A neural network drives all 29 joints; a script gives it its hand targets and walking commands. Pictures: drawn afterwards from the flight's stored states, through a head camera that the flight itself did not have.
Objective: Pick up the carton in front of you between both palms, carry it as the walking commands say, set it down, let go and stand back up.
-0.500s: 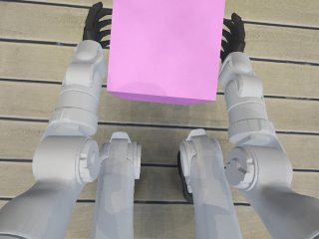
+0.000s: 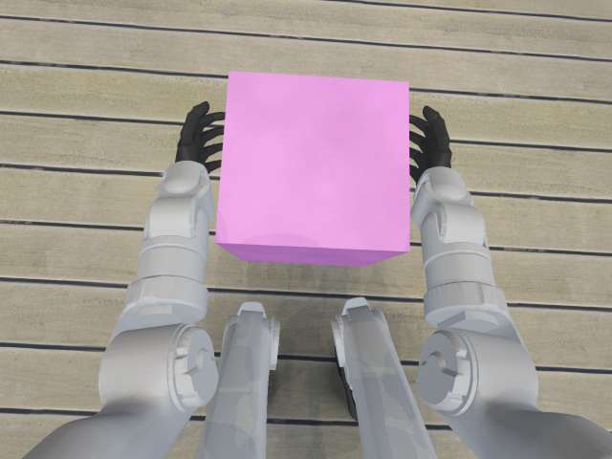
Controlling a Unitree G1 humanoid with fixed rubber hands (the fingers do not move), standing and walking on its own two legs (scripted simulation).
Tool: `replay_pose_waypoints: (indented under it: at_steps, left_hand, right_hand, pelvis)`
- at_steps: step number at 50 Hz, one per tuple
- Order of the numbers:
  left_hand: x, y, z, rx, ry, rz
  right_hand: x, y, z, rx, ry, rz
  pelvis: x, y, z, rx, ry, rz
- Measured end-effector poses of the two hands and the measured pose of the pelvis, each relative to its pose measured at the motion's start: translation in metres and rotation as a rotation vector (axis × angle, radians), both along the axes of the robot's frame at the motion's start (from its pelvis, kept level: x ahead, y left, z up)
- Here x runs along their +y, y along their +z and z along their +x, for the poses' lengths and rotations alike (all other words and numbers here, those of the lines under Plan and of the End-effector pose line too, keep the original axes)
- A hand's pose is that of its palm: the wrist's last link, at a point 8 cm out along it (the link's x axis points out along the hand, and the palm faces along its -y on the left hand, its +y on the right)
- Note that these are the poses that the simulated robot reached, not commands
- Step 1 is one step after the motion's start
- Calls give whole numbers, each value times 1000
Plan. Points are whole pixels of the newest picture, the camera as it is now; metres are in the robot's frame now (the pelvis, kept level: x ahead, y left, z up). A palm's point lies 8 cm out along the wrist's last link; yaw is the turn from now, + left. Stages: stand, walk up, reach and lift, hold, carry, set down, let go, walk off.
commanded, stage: reach and lift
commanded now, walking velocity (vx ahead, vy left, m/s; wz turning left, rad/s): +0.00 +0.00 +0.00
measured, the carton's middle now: (310, 188) +0.46 -0.01 -0.12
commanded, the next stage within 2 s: none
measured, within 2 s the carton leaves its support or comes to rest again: neither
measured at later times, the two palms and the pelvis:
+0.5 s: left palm (135, 141) +0.42 +0.14 +0.11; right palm (507, 138) +0.42 -0.16 +0.12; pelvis +0.05 +0.00 +0.15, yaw +0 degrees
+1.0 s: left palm out of the picture +0.38 +0.15 +0.25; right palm out of the picture +0.38 -0.15 +0.26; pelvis +0.09 +0.00 +0.24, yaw +0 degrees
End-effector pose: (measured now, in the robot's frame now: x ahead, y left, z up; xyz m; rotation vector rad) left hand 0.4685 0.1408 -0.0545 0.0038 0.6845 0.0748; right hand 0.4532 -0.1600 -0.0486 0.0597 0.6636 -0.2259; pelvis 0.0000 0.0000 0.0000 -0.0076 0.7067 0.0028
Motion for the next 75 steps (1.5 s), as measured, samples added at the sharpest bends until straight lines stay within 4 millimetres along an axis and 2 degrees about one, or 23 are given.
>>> replay_pose_waypoints:
  at_steps: [19,33,42,50,55,66,75]
  left_hand:
    - [3,127,-36,10,36,-9]
    - [5,211,-62,2,54,-8]
    - [6,265,-77,-7,64,-4]
    - [6,309,-89,-27,62,14]
    - [7,322,-95,-10,53,28]
    - [7,325,-100,5,55,21]
    - [8,330,-96,-5,55,20]
  right_hand:
    - [3,127,-29,9,22,7]
    - [5,211,-49,2,46,3]
    - [5,264,-60,-7,61,1]
    - [6,308,-69,-26,91,-22]
    - [6,321,-74,-8,108,-36]
    - [6,323,-79,8,101,-30]
    - [7,328,-75,-3,101,-30]
  pelvis:
    - [-1,112,40,-190,-1,3]
    - [-2,188,71,-370,0,7]
    - [-3,225,87,-521,0,8]
    - [-4,244,94,-666,-1,9]
    - [-4,248,90,-732,0,10]
    - [-4,246,76,-773,2,10]
    - [-3,248,77,-779,-1,9]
